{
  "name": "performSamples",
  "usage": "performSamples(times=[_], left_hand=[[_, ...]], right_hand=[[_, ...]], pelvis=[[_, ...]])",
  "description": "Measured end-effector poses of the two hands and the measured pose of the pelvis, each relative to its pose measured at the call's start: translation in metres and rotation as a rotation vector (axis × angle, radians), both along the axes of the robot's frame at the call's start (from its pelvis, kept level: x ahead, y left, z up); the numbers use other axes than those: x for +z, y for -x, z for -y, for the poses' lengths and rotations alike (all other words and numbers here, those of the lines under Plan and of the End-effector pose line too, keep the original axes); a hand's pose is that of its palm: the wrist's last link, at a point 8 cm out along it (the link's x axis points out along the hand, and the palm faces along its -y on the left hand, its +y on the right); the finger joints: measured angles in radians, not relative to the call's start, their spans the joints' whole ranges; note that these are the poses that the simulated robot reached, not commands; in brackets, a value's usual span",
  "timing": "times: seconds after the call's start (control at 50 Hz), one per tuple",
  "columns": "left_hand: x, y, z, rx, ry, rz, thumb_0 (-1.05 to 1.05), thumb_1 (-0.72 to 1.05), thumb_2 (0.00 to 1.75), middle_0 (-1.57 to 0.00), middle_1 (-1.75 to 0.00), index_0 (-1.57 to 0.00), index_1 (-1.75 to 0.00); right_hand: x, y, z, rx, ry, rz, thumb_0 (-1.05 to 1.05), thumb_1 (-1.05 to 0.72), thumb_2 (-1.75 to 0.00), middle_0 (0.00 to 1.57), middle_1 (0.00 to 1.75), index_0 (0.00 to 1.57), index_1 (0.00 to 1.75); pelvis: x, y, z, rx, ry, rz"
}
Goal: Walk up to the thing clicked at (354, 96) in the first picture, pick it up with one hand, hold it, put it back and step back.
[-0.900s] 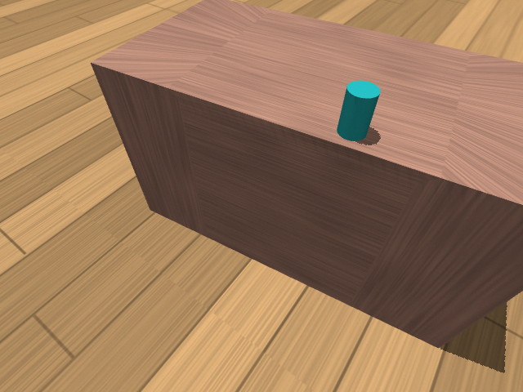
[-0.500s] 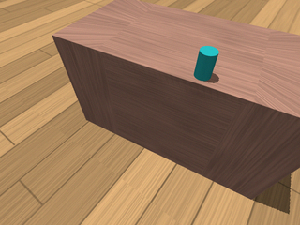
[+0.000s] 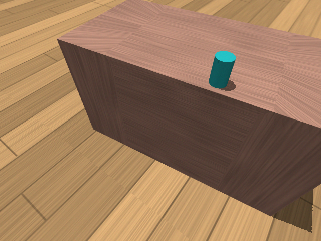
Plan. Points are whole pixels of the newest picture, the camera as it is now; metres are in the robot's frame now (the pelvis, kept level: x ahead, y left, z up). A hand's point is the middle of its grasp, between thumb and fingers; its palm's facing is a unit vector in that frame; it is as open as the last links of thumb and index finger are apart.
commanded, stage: stand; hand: left
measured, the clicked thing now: (221, 70) +0.69 -0.22 +0.03
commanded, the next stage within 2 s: walk up in 0.22 s
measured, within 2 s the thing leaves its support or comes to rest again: neither
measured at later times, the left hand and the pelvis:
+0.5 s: hand out of the picture +0.13 +0.22 -0.15, palm faces -0.21 -0.91 -0.35, open 7.4 cm; pelvis +0.03 -0.05 -0.02, yaw -11 degrees
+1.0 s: hand (141, 186) +0.32 +0.07 -0.17, palm faces -0.42 -0.85 -0.31, open 7.4 cm; pelvis +0.15 -0.15 -0.02, yaw -22 degrees
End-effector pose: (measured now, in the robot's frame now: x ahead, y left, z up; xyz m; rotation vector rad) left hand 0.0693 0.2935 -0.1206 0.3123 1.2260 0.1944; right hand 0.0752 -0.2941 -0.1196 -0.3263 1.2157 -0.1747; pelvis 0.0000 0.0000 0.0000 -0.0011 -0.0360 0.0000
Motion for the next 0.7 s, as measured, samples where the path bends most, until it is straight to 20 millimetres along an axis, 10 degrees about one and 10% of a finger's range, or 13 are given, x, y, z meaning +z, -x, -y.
performSamples(times=[0.26,0.4,0.58,0.7], left_hand=[[-0.002,0.002,-0.002,-0.013,0.009,-0.015,0.0,0.91,0.9,-0.2,-0.3,-0.2,-0.3],[0.001,-0.026,0.001,-0.107,-0.004,-0.057,0.0,0.91,0.9,-0.2,-0.3,-0.2,-0.3],[-0.003,-0.103,0.06,-0.24,-0.055,0.016,0.0,0.91,0.9,-0.2,-0.3,-0.2,-0.3],[-0.001,-0.128,0.108,-0.266,-0.019,0.048,0.0,0.91,0.9,-0.2,-0.3,-0.2,-0.3]], right_hand=[[0.001,0.003,0.005,-0.023,0.007,0.023,0.0,-0.9,-0.9,0.2,0.3,0.21,0.3],[0.013,0.037,0.055,-0.136,0.092,0.083,0.0,-0.9,-0.9,0.21,0.3,0.21,0.3],[-0.012,0.067,0.15,-0.25,0.161,0.012,0.01,-0.9,-0.9,0.2,0.3,0.21,0.3],[-0.011,0.039,0.162,-0.262,0.109,0.034,0.01,-0.91,-0.9,0.2,0.3,0.2,0.3]], pelvis=[[-0.003,-0.001,0.001,-0.03,-0.008,-0.002],[-0.009,-0.01,0.024,-0.133,-0.029,0.008],[-0.038,-0.044,0.086,-0.223,-0.005,0.032],[-0.03,-0.067,0.109,-0.271,0.004,0.031]])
